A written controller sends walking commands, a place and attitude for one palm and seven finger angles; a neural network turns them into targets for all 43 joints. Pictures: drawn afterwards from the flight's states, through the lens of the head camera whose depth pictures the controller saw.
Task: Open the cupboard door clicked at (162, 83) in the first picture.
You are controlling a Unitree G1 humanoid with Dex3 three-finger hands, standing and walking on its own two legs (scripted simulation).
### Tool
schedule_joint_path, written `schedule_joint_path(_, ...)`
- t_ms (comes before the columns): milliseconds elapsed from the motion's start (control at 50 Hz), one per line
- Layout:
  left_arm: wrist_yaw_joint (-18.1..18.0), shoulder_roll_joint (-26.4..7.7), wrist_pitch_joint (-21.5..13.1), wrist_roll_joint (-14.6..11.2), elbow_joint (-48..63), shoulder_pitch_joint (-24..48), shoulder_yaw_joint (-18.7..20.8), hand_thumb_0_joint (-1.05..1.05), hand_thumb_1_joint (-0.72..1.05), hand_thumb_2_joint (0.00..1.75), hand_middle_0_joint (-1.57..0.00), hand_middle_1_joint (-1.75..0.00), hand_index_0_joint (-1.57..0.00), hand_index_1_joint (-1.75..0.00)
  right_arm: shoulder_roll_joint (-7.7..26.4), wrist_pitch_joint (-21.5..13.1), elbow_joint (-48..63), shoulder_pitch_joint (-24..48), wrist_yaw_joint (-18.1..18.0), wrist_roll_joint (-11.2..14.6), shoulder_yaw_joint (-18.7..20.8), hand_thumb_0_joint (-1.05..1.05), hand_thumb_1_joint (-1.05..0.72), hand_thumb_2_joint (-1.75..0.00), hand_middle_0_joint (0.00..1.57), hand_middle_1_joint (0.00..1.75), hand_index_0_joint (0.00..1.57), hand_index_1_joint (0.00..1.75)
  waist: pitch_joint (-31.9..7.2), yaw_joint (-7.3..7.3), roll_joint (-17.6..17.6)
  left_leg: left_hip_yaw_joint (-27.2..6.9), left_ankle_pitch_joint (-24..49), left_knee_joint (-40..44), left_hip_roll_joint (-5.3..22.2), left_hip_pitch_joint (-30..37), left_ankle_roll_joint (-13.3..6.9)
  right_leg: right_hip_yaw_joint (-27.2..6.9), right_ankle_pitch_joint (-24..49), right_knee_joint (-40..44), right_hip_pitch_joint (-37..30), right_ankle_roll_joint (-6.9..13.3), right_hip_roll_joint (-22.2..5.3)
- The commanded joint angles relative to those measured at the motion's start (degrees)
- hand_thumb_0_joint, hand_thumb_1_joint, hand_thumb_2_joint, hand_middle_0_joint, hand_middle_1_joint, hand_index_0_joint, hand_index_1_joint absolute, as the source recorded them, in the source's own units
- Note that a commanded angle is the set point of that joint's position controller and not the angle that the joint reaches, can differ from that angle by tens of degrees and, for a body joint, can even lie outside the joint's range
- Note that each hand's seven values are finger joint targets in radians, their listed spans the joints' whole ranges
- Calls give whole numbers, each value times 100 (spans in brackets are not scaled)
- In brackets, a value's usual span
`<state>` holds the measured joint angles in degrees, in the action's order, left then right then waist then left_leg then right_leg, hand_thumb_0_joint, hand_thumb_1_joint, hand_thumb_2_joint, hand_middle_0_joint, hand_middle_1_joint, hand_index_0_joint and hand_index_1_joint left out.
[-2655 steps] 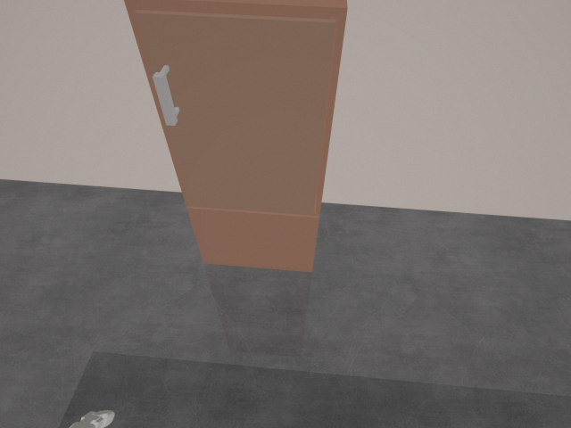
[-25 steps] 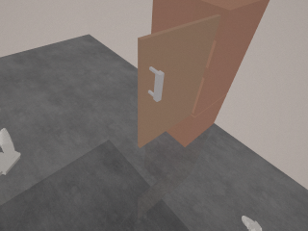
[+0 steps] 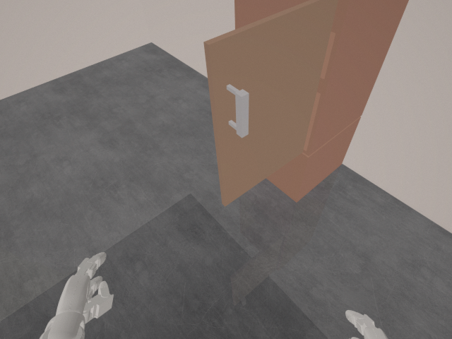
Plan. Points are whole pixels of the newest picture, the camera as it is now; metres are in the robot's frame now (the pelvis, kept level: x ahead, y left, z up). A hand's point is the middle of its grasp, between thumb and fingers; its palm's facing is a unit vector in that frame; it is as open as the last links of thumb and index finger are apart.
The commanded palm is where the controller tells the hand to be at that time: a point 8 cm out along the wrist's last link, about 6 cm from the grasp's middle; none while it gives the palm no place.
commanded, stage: let the arm hang, fingers relaxed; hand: left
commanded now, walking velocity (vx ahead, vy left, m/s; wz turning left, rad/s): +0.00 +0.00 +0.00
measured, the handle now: (236, 111) +0.61 -0.01 +0.06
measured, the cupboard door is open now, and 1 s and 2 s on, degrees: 88 88 88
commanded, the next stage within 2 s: look to check the result in 0.94 s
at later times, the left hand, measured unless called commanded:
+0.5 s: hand out of the picture +0.01 +0.18 -0.15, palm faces +0.04 -0.97 -0.23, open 7.3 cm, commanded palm none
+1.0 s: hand out of the picture +0.02 +0.20 -0.15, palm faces +0.03 -0.97 -0.22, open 7.3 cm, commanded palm none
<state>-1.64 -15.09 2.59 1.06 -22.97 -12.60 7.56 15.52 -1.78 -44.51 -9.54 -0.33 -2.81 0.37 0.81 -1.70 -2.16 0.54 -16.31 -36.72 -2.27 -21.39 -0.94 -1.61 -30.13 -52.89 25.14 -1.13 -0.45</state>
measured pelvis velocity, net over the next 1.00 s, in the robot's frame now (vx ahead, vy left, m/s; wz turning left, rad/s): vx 0.01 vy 0.01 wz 0.00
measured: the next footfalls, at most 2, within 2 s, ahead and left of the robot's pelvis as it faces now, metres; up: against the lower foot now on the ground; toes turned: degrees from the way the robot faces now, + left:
none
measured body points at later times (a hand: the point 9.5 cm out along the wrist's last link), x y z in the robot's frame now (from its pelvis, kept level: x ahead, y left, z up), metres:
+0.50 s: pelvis +0.00 -0.01 +0.02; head +0.03 -0.02 +0.47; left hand +0.01 +0.23 -0.13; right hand -0.03 -0.23 -0.14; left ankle +0.03 +0.12 -0.72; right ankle +0.01 -0.11 -0.72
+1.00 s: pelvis +0.01 +0.01 +0.02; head +0.02 +0.01 +0.47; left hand +0.02 +0.25 -0.13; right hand +0.02 -0.23 -0.14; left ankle +0.03 +0.12 -0.72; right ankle +0.01 -0.11 -0.72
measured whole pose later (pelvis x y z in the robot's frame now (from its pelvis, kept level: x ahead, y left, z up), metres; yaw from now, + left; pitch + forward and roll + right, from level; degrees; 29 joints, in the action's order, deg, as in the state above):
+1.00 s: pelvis +0.01 +0.01 +0.02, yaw +0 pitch -2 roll +0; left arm -0.7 -10.9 0.1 0.6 -65.5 -12.2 1.5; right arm 10.7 -0.1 -65.0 -12.4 -1.1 -1.1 0.7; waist 3.8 -0.3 -0.5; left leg -0.2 -10.3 -22.8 -1.3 -11.0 -1.1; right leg -1.0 -12.1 -23.4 9.8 -0.2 0.0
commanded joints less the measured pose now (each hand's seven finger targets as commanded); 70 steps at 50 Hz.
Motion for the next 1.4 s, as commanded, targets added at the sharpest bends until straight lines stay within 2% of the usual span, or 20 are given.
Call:
schedule_joint_path(0,65,-536,-275,23,-1134,-662,-322,0,90,90,-20,-30,-20,-30,595,90,236,219,-61,90,168,0,-90,-90,20,30,20,30,-752,427,25,-757,2091,652,932,106,-371,-287,1852,2311,-1807,78,-157)
schedule_joint_path(20,55,-809,-319,51,-1509,-591,-351,0,90,90,-20,-30,-20,-30,215,152,124,157,-25,176,112,0,-90,-90,20,30,20,30,-520,273,749,-301,238,359,331,-112,14,-1400,2125,3113,-1598,327,-969)
schedule_joint_path(40,84,-999,-320,41,-1727,-247,-406,0,90,90,-20,-30,-20,-30,187,206,-58,-149,2,173,111,0,-90,-90,20,30,20,30,-253,25,675,-16,-667,211,132,275,124,-1805,1732,3541,-886,736,-1509)
schedule_joint_path(60,82,-939,-344,28,-1954,-4,-441,0,90,90,-20,-30,-20,-30,143,266,-286,-156,-17,135,120,0,-90,-90,20,30,20,30,-153,-3,700,-26,-599,-55,127,562,104,-1816,1478,3701,-533,834,-1353)
schedule_joint_path(80,52,-842,-353,18,-2187,119,-458,0,90,90,-20,-30,-20,-30,147,297,-436,-220,-39,125,136,0,-90,-90,20,30,20,30,-103,-26,1051,-63,-418,-150,174,616,85,-1571,1697,3717,-596,808,-1158)
schedule_joint_path(100,39,-617,-383,-13,-2457,141,-488,0,90,90,-20,-30,-20,-30,115,269,-657,-326,-67,136,124,0,-90,-90,20,30,20,30,-109,-48,892,-132,-139,-29,233,701,68,-1394,2391,3572,-805,834,-1049)
schedule_joint_path(120,12,-383,-414,14,-2549,101,-375,0,90,90,-20,-30,-20,-30,34,251,-787,-473,-100,103,176,0,-90,-90,20,30,20,30,-273,-87,389,-171,179,276,309,858,61,-1182,2893,3382,-1014,802,-1039)
schedule_joint_path(140,-2,-355,-404,-15,-2714,103,-420,0,90,90,-20,-30,-20,-30,-52,248,-946,-551,-105,113,145,0,-90,-90,20,30,20,30,-392,-94,8,-212,629,619,394,1086,59,-953,2901,3236,-1098,702,-926)
schedule_joint_path(180,-16,-222,-355,-48,-3002,52,-494,0,90,90,-20,-30,-20,-30,-42,262,-1172,-530,-113,119,120,0,-90,-90,20,30,20,30,-274,-3,-76,-385,846,1026,563,1161,34,-598,2111,3344,-1077,470,-579)
schedule_joint_path(240,3,-220,-300,-74,-3406,15,-516,0,90,90,-20,-30,-20,-30,-76,281,-1495,-633,-117,119,108,0,-90,-90,20,30,20,30,232,60,82,-422,575,1322,579,943,21,-545,1264,3636,-1025,441,-471)
schedule_joint_path(320,0,-192,-315,-88,-3750,-103,-522,0,90,90,-20,-30,-20,-30,-88,231,-1781,-882,-139,133,102,0,-90,-90,20,30,20,30,62,80,288,-437,703,1513,627,983,-3,-441,1392,3639,-1341,432,-442)
schedule_joint_path(420,-19,-131,-323,-97,-4000,-230,-540,0,90,90,-20,-30,-20,-30,-150,186,-1952,-928,-167,149,75,0,-90,-90,20,30,20,30,85,123,171,-455,976,1653,687,1022,-7,-311,1870,3485,-1482,414,-439)
schedule_joint_path(560,-30,-48,-307,-79,-4099,-296,-553,0,90,90,-20,-30,-20,-30,-198,187,-2023,-919,-171,144,74,0,-90,-90,20,30,20,30,377,119,101,-506,638,1798,690,933,-21,-304,1588,3485,-1272,379,-419)
schedule_joint_path(620,-24,-46,-314,-67,-4108,-314,-548,0,90,90,-20,-30,-20,-30,-184,184,-2009,-894,-163,140,85,0,-90,-90,20,30,20,30,422,114,216,-500,503,1814,665,917,-23,-323,1466,3519,-1205,366,-431)
schedule_joint_path(740,-15,-82,-336,-51,-4082,-270,-530,0,90,90,-20,-30,-20,-30,-65,156,-1957,-759,-163,136,121,0,-90,-90,20,30,20,30,428,104,88,-567,456,1879,698,957,-48,-331,1569,3467,-1156,363,-426)
schedule_joint_path(960,25,-466,-383,-39,-4041,-34,-477,0,90,90,-20,-30,-20,-30,387,91,-1844,-366,-146,151,192,0,-90,-90,20,30,20,30,139,128,36,-655,659,1935,749,1134,-97,-347,1847,3429,-1369,362,-470)
schedule_joint_path(1080,39,-735,-421,-36,-4006,192,-454,0,90,90,-20,-30,-20,-30,660,80,-1799,-121,-127,166,223,0,-90,-90,20,30,20,30,50,129,207,-648,913,1912,773,1283,-102,-358,2011,3506,-1455,366,-511)
schedule_joint_path(1240,71,-1073,-430,-35,-3962,528,-454,0,90,90,-20,-30,-20,-30,1017,62,-1772,233,-81,157,235,0,-90,-90,20,30,20,30,-26,128,102,-703,928,2062,809,1370,-82,-399,2052,3565,-1552,349,-557)
schedule_joint_path(1280,74,-1163,-448,-29,-3930,592,-436,0,90,90,-20,-30,-20,-30,1104,56,-1748,300,-74,168,243,0,-90,-90,20,30,20,30,-57,133,246,-704,1043,2049,817,1399,-88,-400,2131,3597,-1588,351,-571)
schedule_joint_path(1380,85,-1303,-467,-35,-3904,732,-447,0,90,90,-20,-30,-20,-30,1258,37,-1733,477,-56,170,235,0,-90,-90,20,30,20,30,-203,137,119,-686,1298,2058,840,1524,-64,-400,2351,3614,-1709,337,-606)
